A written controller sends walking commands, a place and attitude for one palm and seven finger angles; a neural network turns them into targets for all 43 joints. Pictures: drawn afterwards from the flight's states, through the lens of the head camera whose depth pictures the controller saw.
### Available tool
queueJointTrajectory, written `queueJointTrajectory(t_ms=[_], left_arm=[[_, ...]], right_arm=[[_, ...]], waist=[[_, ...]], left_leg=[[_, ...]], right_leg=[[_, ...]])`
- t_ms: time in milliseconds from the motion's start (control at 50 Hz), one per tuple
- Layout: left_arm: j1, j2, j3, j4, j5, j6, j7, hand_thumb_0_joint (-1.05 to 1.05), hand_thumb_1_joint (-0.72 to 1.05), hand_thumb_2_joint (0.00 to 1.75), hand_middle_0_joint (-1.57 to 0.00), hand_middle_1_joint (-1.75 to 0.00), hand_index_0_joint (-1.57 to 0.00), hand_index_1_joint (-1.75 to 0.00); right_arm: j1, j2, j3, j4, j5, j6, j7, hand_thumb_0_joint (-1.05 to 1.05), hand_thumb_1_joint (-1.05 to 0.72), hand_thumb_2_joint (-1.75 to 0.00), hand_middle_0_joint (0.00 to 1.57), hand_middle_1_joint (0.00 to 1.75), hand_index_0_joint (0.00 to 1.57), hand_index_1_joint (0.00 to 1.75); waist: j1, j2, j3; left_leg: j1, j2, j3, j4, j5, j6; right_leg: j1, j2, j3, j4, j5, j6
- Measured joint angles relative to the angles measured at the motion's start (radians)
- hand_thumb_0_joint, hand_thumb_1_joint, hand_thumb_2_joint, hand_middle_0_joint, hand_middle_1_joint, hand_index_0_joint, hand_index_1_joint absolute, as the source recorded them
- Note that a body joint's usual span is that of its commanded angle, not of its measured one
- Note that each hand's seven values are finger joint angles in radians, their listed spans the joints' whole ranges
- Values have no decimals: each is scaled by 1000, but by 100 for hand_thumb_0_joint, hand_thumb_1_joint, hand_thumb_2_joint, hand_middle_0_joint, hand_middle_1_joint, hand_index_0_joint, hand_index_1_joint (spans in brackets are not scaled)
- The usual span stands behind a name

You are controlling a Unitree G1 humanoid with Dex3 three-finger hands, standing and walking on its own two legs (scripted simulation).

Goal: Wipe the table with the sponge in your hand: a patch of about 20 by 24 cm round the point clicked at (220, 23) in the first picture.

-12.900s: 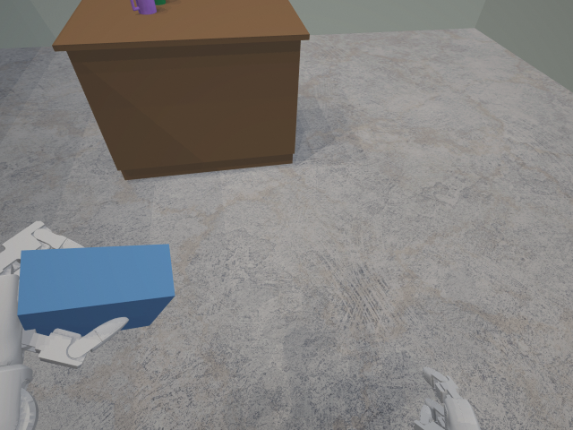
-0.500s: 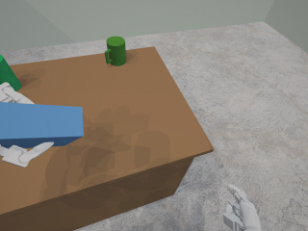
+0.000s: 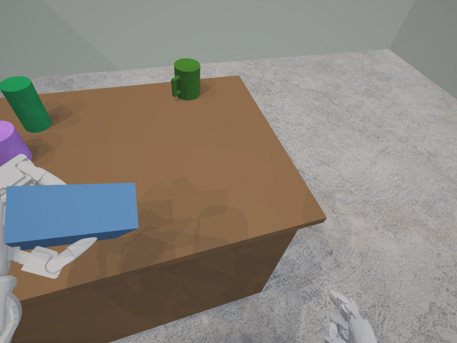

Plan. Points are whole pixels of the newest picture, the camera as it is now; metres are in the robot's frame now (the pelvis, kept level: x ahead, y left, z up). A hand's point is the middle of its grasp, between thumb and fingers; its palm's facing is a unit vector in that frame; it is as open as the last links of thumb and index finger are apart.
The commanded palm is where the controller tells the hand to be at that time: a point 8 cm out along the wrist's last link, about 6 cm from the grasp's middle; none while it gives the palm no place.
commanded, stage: come to a stop and stand still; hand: left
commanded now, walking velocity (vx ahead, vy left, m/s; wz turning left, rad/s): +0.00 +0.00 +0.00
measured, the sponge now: (91, 216) +0.24 +0.21 +0.15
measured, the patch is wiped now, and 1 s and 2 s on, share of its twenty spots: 0.00 0.00 0.00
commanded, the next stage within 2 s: look again from close up in 0.82 s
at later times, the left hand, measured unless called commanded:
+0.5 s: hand (67, 198) +0.25 +0.25 +0.16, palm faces +0.37 -0.85 -0.37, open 9.5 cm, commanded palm +0.19 +0.28 +0.18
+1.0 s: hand (78, 194) +0.26 +0.24 +0.16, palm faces +0.37 -0.85 -0.38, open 9.5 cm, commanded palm +0.20 +0.27 +0.18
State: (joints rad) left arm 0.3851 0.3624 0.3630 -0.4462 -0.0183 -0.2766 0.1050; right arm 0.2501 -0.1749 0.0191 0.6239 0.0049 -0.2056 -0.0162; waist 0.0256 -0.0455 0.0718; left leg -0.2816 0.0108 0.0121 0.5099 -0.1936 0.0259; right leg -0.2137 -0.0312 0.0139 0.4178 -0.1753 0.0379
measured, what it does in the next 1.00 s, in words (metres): stands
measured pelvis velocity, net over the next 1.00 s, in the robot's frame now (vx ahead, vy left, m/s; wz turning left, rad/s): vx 0.04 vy -0.01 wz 0.00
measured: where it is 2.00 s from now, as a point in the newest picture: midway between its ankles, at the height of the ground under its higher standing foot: outside the picture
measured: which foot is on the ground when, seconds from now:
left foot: down 0.00-1.00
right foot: down 0.00-1.00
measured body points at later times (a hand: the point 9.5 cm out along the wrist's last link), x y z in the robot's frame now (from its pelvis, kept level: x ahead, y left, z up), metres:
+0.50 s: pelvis +0.03 +0.00 +0.00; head +0.06 +0.03 +0.45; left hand +0.22 +0.29 +0.18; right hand +0.22 -0.22 -0.06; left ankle +0.05 +0.10 -0.74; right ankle +0.04 -0.16 -0.74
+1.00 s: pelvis +0.04 -0.01 +0.00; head +0.07 +0.01 +0.45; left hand +0.23 +0.28 +0.18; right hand +0.22 -0.24 -0.07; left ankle +0.05 +0.10 -0.74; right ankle +0.04 -0.16 -0.74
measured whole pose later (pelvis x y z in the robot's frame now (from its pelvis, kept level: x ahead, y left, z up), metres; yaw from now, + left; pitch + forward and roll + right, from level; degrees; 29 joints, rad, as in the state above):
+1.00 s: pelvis +0.04 -0.01 +0.00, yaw +0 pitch +0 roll -1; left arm 0.45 0.37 0.35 -0.48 -0.05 -0.20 0.11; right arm 0.19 -0.19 0.00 0.59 0.01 -0.12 -0.04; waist 0.01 -0.02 0.06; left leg -0.23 0.02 0.00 0.46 -0.23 0.01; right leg -0.16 -0.02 0.01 0.37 -0.21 0.04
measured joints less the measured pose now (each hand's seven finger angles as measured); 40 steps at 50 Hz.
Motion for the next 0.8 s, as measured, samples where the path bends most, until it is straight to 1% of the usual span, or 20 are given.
queueJointTrajectory(t_ms=[140,220,460,800], left_arm=[[2,-6,-5,9,7,11,-13,0,-45,103,-80,-136,-80,-135],[-10,-5,-1,-10,3,16,-9,0,-45,103,-80,-136,-80,-135],[30,8,-2,-38,-17,38,-10,0,-45,103,-80,-136,-80,-136],[65,11,-4,-45,-28,64,2,0,-45,103,-80,-136,-80,-136]], right_arm=[[-46,11,6,-7,-3,-6,4,1,-91,-90,21,30,20,30],[-69,12,6,-18,-3,-5,7,1,-91,-90,21,30,20,30],[-86,-3,-6,-39,3,41,1,1,-91,-90,20,30,20,30],[-63,-18,-20,-29,8,79,-15,1,-91,-90,20,30,20,30]], waist=[[19,-5,13],[22,-6,22],[4,-1,10],[-10,17,-1]], left_leg=[[13,-10,-3,-16,-1,5],[19,-12,-6,-18,-7,4],[36,-8,-5,-37,-21,-3],[47,3,-9,-45,-34,-15]], right_leg=[[17,-5,7,-20,5,15],[26,-7,4,-26,0,22],[40,-4,4,-42,-13,20],[48,7,0,-44,-30,8]])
